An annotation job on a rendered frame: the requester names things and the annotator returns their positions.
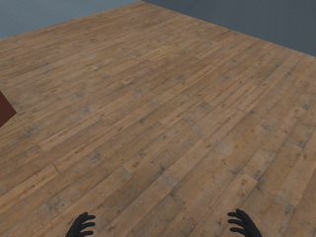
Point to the pedestal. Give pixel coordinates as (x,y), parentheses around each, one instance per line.
(6,110)

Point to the right robot hand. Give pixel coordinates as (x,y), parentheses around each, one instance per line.
(249,227)

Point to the left robot hand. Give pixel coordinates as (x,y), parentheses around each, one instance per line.
(77,226)

